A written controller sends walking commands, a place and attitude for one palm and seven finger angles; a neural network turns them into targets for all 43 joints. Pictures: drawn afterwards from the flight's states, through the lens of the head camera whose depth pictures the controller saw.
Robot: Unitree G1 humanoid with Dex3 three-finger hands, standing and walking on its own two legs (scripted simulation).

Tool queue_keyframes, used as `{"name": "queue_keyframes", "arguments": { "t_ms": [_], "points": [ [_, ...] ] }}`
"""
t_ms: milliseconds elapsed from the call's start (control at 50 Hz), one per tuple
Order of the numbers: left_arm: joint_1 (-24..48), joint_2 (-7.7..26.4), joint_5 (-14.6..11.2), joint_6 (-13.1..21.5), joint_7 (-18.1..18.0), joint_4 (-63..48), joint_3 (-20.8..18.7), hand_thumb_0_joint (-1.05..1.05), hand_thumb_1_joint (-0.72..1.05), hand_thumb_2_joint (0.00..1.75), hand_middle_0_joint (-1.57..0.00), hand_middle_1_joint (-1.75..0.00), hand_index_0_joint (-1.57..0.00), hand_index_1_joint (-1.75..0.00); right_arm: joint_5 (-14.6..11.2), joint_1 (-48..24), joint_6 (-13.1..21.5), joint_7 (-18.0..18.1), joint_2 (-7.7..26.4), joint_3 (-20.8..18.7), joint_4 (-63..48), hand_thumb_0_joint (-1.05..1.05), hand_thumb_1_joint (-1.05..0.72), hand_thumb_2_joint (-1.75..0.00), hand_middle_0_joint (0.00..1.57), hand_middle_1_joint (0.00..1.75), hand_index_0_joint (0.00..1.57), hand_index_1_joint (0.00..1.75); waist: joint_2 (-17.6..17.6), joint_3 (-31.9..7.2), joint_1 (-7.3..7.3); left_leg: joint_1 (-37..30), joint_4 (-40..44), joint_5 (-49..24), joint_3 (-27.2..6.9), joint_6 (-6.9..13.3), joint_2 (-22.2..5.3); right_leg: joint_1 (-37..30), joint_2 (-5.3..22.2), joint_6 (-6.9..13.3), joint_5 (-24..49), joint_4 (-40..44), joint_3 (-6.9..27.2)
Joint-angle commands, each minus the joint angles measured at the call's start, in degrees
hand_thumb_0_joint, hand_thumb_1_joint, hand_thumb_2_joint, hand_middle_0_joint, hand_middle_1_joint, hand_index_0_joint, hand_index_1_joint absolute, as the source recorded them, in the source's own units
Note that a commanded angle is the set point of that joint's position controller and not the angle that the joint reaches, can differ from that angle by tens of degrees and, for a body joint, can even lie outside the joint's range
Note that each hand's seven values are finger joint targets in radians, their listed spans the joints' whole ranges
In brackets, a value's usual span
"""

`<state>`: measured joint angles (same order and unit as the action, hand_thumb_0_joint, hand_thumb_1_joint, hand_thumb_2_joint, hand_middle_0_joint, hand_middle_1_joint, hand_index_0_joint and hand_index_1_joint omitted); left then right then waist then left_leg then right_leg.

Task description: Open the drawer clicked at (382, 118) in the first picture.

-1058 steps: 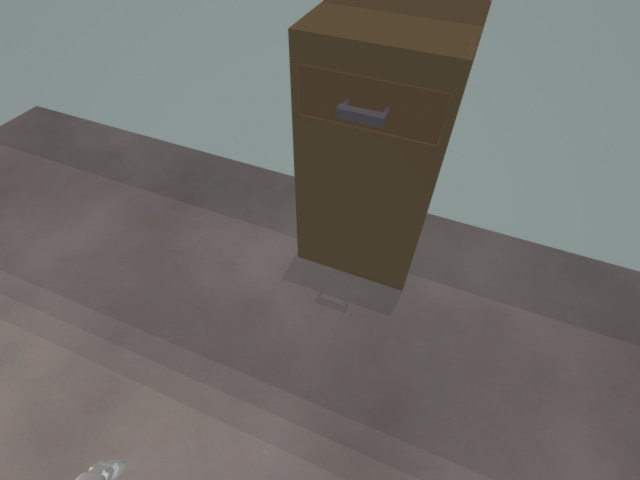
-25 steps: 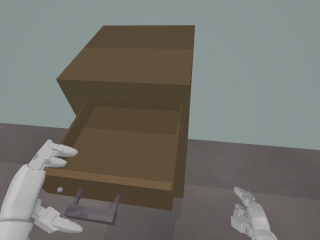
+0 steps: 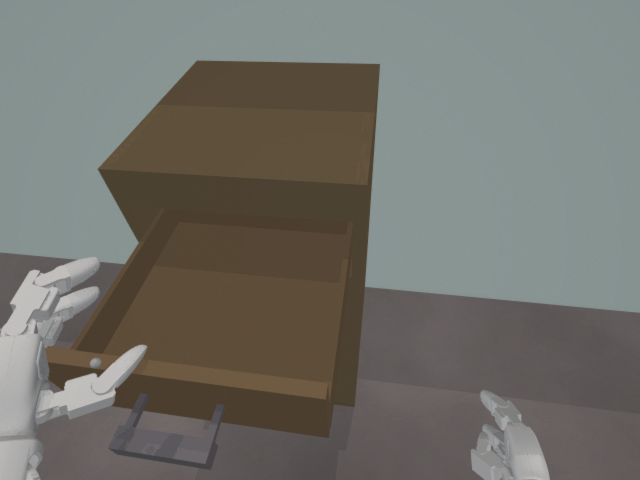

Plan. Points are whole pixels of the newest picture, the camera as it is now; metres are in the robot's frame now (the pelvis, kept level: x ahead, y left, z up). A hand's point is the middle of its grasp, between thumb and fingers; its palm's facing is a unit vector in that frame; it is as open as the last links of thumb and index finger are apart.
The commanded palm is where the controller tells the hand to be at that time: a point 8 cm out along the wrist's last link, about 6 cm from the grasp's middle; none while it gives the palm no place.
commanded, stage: draw the hand back to the body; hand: left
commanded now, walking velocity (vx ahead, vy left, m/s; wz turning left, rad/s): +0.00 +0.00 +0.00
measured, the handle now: (172, 427) +0.19 +0.22 -0.04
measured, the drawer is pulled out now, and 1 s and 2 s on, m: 0.29 0.29 0.29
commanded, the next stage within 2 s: step back with the hand held close in 0.40 s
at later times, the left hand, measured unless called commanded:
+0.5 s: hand (97, 366) +0.18 +0.23 +0.15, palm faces +0.39 -0.82 -0.42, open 7.5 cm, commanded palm +0.12 +0.27 +0.17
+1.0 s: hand (53, 401) +0.14 +0.25 +0.15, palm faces +0.29 -0.80 -0.52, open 7.4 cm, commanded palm +0.08 +0.29 +0.17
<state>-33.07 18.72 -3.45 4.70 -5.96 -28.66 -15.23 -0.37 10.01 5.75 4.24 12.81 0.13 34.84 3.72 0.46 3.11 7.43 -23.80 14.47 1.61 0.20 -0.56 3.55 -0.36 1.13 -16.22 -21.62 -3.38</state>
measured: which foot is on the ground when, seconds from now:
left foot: down 0.00-1.00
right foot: down 0.00-1.00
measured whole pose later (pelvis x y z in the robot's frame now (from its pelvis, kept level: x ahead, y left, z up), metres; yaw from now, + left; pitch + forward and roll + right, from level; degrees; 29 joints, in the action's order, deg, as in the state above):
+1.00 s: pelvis -0.05 +0.01 -0.01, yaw +1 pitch +3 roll -1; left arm -38.4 24.7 -3.2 8.7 -7.2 -36.8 -22.0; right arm -1.4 8.7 -0.4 4.2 12.1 -1.3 29.7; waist 0.0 2.5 -0.1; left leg 20.1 -29.1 11.8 1.3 1.3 0.1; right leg 16.7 0.7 0.3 -14.6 -28.5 -3.9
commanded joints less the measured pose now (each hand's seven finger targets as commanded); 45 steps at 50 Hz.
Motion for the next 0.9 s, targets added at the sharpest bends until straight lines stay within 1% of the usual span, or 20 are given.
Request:
{"name": "queue_keyframes", "arguments": {
  "t_ms": [0, 20, 80, 100, 140, 180, 220, 280, 320, 440, 480, 500, 520, 540, 580, 620, 700, 720, 820, 880],
  "points": [
    [4.02, 9.26, -0.47, 3.58, -1.37, -11.55, -7.56, 0.00, 0.58, 0.76, -0.22, -0.50, -0.22, -0.50, -0.43, -7.83, 2.93, 0.41, 4.80, -1.61, -9.67, 0.00, -0.90, -0.90, 0.20, 0.30, 0.20, 0.30, -1.67, -5.24, 0.25, -5.57, 1.16, -19.51, -0.78, 0.99, -1.22, 2.27, 1.84, -0.27, 20.02, 2.34, 0.22],
    [4.83, 9.92, -0.26, 3.62, -1.39, -12.19, -8.09, 0.00, 0.62, 0.78, -0.22, -0.48, -0.22, -0.48, -0.39, -8.19, 3.03, 0.52, 4.91, -1.68, -9.47, 0.00, -0.90, -0.90, 0.20, 0.30, 0.20, 0.30, 0.05, -5.21, 0.32, -6.19, 1.04, -20.02, -0.53, 0.98, -1.09, 2.62, 1.73, -0.16, 20.25, 2.98, 0.49],
    [3.47, 8.64, -0.57, 3.10, -1.38, -8.36, -7.84, 0.00, 0.73, 0.82, -0.21, -0.41, -0.21, -0.41, -0.32, -7.82, 2.31, 0.51, 4.87, -1.69, -9.03, 0.00, -0.90, -0.90, 0.20, 0.30, 0.20, 0.30, -2.60, -4.11, 0.22, -5.66, 1.17, -19.32, -0.46, 1.11, -1.06, 2.83, 1.64, -0.42, 20.40, 3.01, 0.03],
    [4.53, 8.93, -0.60, 3.20, -1.22, -10.49, -7.45, 0.00, 0.76, 0.84, -0.21, -0.39, -0.21, -0.39, -0.44, -8.04, 2.32, 0.41, 4.85, -1.68, -9.76, 0.00, -0.90, -0.90, 0.20, 0.30, 0.20, 0.30, -2.08, -5.02, 0.28, -5.92, 1.21, -19.70, -0.55, 1.19, -1.13, 2.21, 2.03, -0.44, 20.99, 2.59, 0.43],
    [4.71, 7.92, -0.52, 3.01, -1.11, -8.71, -6.65, 0.00, 0.83, 0.87, -0.21, -0.34, -0.21, -0.34, -0.34, -8.05, 2.13, 0.39, 4.97, -1.52, -9.16, 0.00, -0.90, -0.90, 0.20, 0.30, 0.20, 0.30, -0.83, -3.00, -0.06, -5.53, 1.38, -18.12, -0.44, 1.08, -0.88, 3.46, 1.66, -0.42, 19.15, 3.66, 0.11],
    [4.53, 8.54, -0.58, 3.02, -1.16, -8.78, -7.15, 0.00, 0.90, 0.90, -0.20, -0.30, -0.20, -0.30, -0.33, -8.24, 2.05, 0.42, 4.95, -1.58, -9.41, 0.00, -0.90, -0.90, 0.20, 0.30, 0.20, 0.30, -1.78, -3.71, 0.24, -5.76, 1.62, -17.52, -0.61, 1.21, -0.93, 3.12, 1.66, -0.45, 18.46, 3.61, 0.28],
    [6.53, 9.87, -0.47, 3.21, -1.23, -10.74, -7.78, 0.00, 0.90, 0.90, -0.20, -0.30, -0.20, -0.30, -0.36, -8.85, 2.37, 0.48, 4.90, -1.46, -9.59, 0.00, -0.90, -0.90, 0.20, 0.30, 0.20, 0.30, -0.08, -3.30, 0.31, -5.88, 1.64, -16.80, -0.67, 1.11, -0.85, 3.69, 1.85, -0.32, 17.51, 4.19, 0.80],
    [4.33, 9.38, -0.73, 3.19, -1.30, -8.84, -7.96, 0.00, 0.90, 0.90, -0.20, -0.30, -0.20, -0.30, -0.21, -8.44, 2.16, 0.52, 4.73, -1.49, -9.38, 0.00, -0.90, -0.90, 0.20, 0.30, 0.20, 0.30, -2.87, -4.19, 0.44, -5.69, 1.66, -16.50, -0.60, 1.33, -0.78, 2.86, 1.68, -0.50, 18.01, 3.92, 0.53],
    [5.99, 9.87, -0.61, 3.32, -1.14, -10.79, -7.95, 0.00, 0.90, 0.90, -0.20, -0.30, -0.20, -0.30, -0.35, -8.88, 2.31, 0.54, 4.74, -1.47, -9.57, 0.00, -0.90, -0.90, 0.20, 0.30, 0.20, 0.30, -0.45, -4.03, 0.31, -6.07, 1.44, -16.70, -0.47, 1.21, -0.74, 3.35, 1.85, -0.40, 18.10, 4.57, 1.18],
    [4.09, 9.17, -0.59, 3.53, -1.31, -8.93, -7.83, 0.00, 0.90, 0.90, -0.20, -0.30, -0.20, -0.30, -0.25, -8.42, 2.40, 0.54, 4.60, -1.61, -8.92, 0.00, -0.90, -0.90, 0.20, 0.30, 0.20, 0.30, -0.51, -3.99, 0.22, -6.24, 1.41, -16.91, -0.26, 1.32, -0.60, 3.21, 1.76, -0.50, 18.72, 4.44, 0.80],
    [3.97, 9.00, -0.68, 3.46, -1.25, -8.95, -7.69, 0.00, 0.90, 0.90, -0.20, -0.30, -0.20, -0.30, -0.33, -8.49, 2.29, 0.47, 4.65, -1.67, -9.15, 0.00, -0.90, -0.90, 0.20, 0.30, 0.20, 0.30, -2.69, -4.13, 0.26, -6.02, 1.46, -17.55, -0.38, 1.31, -0.76, 2.89, 1.66, -0.66, 19.52, 3.98, 0.51],
    [12.71, 17.36, -0.52, 5.93, -1.44, -16.36, -15.32, 0.00, 0.90, 0.90, -0.20, -0.30, -0.20, -0.30, -0.93, -6.73, 0.95, 0.10, 5.84, -1.48, -12.12, 0.00, -0.90, -0.90, 0.20, 0.30, 0.20, 0.30, -4.05, 2.61, -1.78, -0.19, -1.21, -13.62, -2.00, 2.06, -1.73, 9.39, 5.00, -0.96, 23.24, 6.63, 5.55],
    [13.13, 17.69, -0.16, 7.23, -1.19, -15.16, -15.86, 0.00, 0.90, 0.90, -0.20, -0.30, -0.20, -0.30, -0.77, -6.54, 0.59, 0.18, 4.93, -1.42, -11.15, 0.00, -0.90, -0.90, 0.20, 0.30, 0.20, 0.30, -3.54, 2.29, -2.06, 0.51, -2.07, -11.31, -2.62, 1.67, -1.52, 9.95, 6.63, -0.31, 24.22, 6.67, 6.07],
    [5.73, 12.56, 0.34, 7.14, -0.72, -9.12, -12.22, 0.00, 0.90, 0.90, -0.20, -0.30, -0.20, -0.30, -0.26, -6.39, -0.29, 0.13, 5.01, -1.55, -10.17, 0.00, -0.90, -0.90, 0.20, 0.30, 0.20, 0.30, -6.35, 1.34, -2.34, 0.86, -2.33, -11.56, -2.81, 1.84, -1.40, 9.77, 6.34, -0.68, 23.23, 5.94, 4.34],
    [-0.04, 9.88, 0.36, 6.98, -0.16, -9.74, -9.99, 0.00, 0.90, 0.90, -0.20, -0.30, -0.20, -0.30, -0.55, -7.17, -1.43, -0.24, 5.88, -2.28, -11.81, 0.00, -0.90, -0.90, 0.20, 0.30, 0.20, 0.30, -4.96, -4.24, -2.33, 0.42, -3.08, -15.15, -2.03, 2.21, -1.88, 6.69, 6.82, -1.07, 25.86, 3.31, 3.96],
    [-2.41, 10.42, 0.24, 7.06, -0.17, -11.58, -10.45, 0.00, 0.90, 0.90, -0.20, -0.30, -0.20, -0.30, -0.83, -7.88, -2.07, -0.27, 6.26, -2.79, -12.85, 0.00, -0.90, -0.90, 0.20, 0.30, 0.20, 0.30, -3.36, -7.28, -2.26, 0.31, -3.26, -18.46, -1.79, 2.01, -2.20, 5.84, 7.07, -1.05, 27.67, 1.55, 4.28],
    [-5.78, 12.01, 0.10, 7.03, -0.85, -14.42, -12.31, 0.00, 0.90, 0.90, -0.20, -0.30, -0.20, -0.30, -1.27, -7.42, -3.71, -0.13, 6.15, -3.71, -13.77, 0.00, -0.90, -0.90, 0.20, 0.30, 0.20, 0.30, -5.24, -10.25, -2.66, 2.15, -3.93, -20.96, -2.43, 1.94, -3.26, 4.86, 7.03, -0.99, 26.52, -0.99, 3.64],
    [-5.03, 13.89, 0.21, 7.38, -1.13, -16.95, -13.44, 0.00, 0.90, 0.90, -0.20, -0.30, -0.20, -0.30, -1.14, -7.72, -3.66, 0.02, 6.43, -3.66, -14.15, 0.00, -0.90, -0.90, 0.20, 0.30, 0.20, 0.30, -3.77, -10.98, -2.54, 2.25, -3.86, -21.62, -2.48, 1.82, -3.26, 5.20, 7.02, -0.84, 26.35, -1.51, 3.83],
    [-6.65, 14.95, 0.02, 7.47, -2.25, -19.23, -14.91, 0.00, 0.90, 0.90, -0.20, -0.30, -0.20, -0.30, -1.25, -7.11, -3.89, 0.59, 6.15, -4.06, -14.21, 0.00, -0.90, -0.90, 0.20, 0.30, 0.20, 0.30, -1.83, -11.92, -2.68, 3.68, -3.17, -24.44, -4.47, 2.00, -4.95, 5.26, 5.78, -0.88, 23.26, -4.37, 3.02],
    [-7.12, 13.49, -0.16, 7.45, -2.52, -19.34, -13.81, 0.00, 0.90, 0.90, -0.20, -0.30, -0.20, -0.30, -1.16, -6.56, -3.53, 0.53, 6.23, -4.03, -14.33, 0.00, -0.90, -0.90, 0.20, 0.30, 0.20, 0.30, 0.16, -10.31, -2.72, 6.95, -1.75, -21.45, -5.98, 2.25, -6.03, 5.74, 4.85, -0.93, 18.38, -5.61, 2.62]
  ]
}}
